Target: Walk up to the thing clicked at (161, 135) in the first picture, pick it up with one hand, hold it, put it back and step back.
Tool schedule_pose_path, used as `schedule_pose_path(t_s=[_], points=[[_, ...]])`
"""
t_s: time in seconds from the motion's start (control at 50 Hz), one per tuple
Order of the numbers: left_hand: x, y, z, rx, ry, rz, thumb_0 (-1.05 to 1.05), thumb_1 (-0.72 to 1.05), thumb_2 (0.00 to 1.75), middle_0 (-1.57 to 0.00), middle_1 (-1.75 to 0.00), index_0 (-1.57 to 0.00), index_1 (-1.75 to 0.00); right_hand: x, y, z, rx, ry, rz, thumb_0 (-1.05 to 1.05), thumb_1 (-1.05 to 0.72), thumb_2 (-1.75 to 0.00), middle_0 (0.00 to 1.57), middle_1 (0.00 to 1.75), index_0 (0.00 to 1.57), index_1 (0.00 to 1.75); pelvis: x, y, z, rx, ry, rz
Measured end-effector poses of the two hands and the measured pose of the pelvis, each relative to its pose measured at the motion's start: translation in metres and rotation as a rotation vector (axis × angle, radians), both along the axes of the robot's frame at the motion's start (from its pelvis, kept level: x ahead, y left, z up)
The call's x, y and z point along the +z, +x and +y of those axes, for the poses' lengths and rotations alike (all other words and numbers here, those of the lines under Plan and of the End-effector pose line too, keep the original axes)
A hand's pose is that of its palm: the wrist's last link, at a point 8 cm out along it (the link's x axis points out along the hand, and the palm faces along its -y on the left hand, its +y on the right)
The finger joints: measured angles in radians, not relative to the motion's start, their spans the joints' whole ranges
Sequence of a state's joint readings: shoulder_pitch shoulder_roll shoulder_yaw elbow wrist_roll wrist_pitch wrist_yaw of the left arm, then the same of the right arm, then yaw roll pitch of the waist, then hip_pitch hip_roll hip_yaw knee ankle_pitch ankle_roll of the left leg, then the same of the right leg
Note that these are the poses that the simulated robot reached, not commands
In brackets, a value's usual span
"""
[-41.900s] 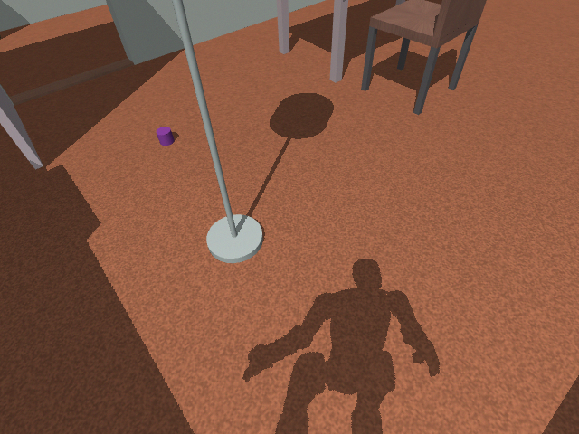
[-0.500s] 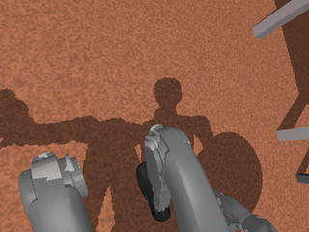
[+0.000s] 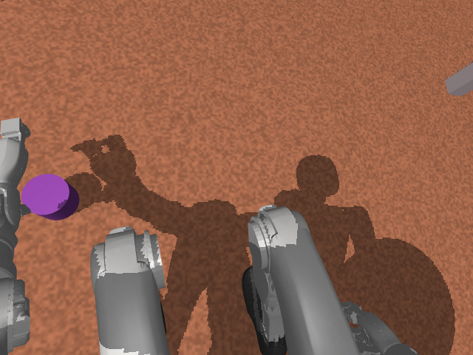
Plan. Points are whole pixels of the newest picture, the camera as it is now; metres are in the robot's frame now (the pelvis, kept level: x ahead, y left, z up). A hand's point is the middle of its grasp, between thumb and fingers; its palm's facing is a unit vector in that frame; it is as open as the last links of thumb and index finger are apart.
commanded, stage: withdraw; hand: left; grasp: from above
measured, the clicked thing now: (52, 198) +0.41 +0.33 -0.29
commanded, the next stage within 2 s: home in 0.48 s
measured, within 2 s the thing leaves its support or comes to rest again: neither
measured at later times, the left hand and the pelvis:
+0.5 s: hand (16, 189) +0.39 +0.34 -0.14, palm faces -0.48 -0.10 -0.87, open 14.0 cm; pelvis -0.02 -0.01 +0.02, yaw +2 degrees
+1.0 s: hand out of the picture +0.34 +0.32 -0.03, palm faces -0.34 -0.43 -0.83, open 10.6 cm; pelvis +0.00 +0.00 +0.10, yaw +4 degrees
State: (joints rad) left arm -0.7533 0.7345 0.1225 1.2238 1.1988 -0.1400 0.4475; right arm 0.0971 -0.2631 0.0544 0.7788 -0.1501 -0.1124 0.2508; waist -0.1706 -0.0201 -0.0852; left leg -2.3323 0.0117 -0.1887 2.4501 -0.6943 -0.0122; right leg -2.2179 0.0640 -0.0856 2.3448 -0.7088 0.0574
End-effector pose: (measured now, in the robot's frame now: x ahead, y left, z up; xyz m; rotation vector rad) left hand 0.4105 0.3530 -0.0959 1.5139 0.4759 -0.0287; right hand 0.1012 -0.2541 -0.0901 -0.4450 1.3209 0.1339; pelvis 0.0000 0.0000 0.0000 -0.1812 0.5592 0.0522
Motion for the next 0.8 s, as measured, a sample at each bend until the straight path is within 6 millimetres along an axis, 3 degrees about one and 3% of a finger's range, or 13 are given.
schedule_pose_path(t_s=[0.12,0.22,0.3,0.38,0.52,0.6,0.7,0.8], points=[[0.059,-0.008,0.005,0.024,0.005,0.115,0.00,-0.51,0.99,-0.08,-1.00,-0.09,-1.01,0.017,0.020,0.002,-0.031,0.035,-0.073,0.00,-0.90,-0.90,0.20,0.30,0.21,0.30,0.031,-0.007,-0.003,0.024,0.031,0.012],[0.078,-0.011,0.004,-0.002,-0.037,0.195,0.00,-0.51,1.00,-0.09,-1.01,-0.09,-1.02,0.035,0.022,-0.007,-0.020,-0.005,-0.105,0.00,-0.91,-0.90,0.20,0.30,0.21,0.30,0.046,-0.013,-0.007,0.030,0.046,0.002],[0.073,-0.010,0.001,-0.056,-0.071,0.209,0.00,-0.51,1.01,-0.09,-1.01,-0.09,-1.02,0.042,0.012,-0.018,-0.010,-0.066,-0.076,0.00,-0.91,-0.90,0.20,0.30,0.21,0.30,0.047,-0.016,-0.009,0.031,0.047,-0.003],[0.054,-0.010,-0.001,-0.103,-0.081,0.203,0.00,-0.52,1.01,-0.09,-1.01,-0.09,-1.02,0.040,-0.004,-0.027,0.002,-0.123,-0.020,0.00,-0.90,-0.90,0.20,0.30,0.21,0.30,0.038,-0.017,-0.009,0.028,0.042,-0.012],[0.005,-0.008,-0.012,-0.145,-0.094,0.158,0.00,-0.51,1.01,-0.09,-1.02,-0.09,-1.02,0.023,-0.034,-0.029,-0.004,-0.172,0.068,0.00,-0.90,-0.90,0.20,0.30,0.21,0.30,0.013,-0.019,-0.006,0.023,0.024,-0.034],[-0.010,-0.006,-0.016,-0.143,-0.081,0.097,0.00,-0.50,1.00,-0.09,-1.01,-0.10,-1.02,0.010,-0.046,-0.022,-0.029,-0.160,0.093,0.00,-0.90,-0.90,0.20,0.30,0.21,0.30,0.001,-0.018,-0.005,0.020,0.020,-0.036],[0.000,-0.002,-0.010,-0.083,-0.040,0.026,0.00,-0.43,0.96,-0.14,-0.93,-0.14,-0.93,-0.001,-0.049,-0.010,-0.075,-0.111,0.088,0.00,-0.89,-0.90,0.20,0.30,0.21,0.30,-0.001,-0.014,-0.004,0.020,0.025,-0.013],[0.034,-0.006,-0.001,0.015,-0.048,0.030,0.00,-0.28,0.89,-0.19,-0.76,-0.19,-0.77,0.004,-0.037,0.003,-0.116,-0.042,0.050,0.00,-0.89,-0.90,0.20,0.30,0.21,0.30,0.018,-0.011,-0.003,0.026,0.029,0.019]])
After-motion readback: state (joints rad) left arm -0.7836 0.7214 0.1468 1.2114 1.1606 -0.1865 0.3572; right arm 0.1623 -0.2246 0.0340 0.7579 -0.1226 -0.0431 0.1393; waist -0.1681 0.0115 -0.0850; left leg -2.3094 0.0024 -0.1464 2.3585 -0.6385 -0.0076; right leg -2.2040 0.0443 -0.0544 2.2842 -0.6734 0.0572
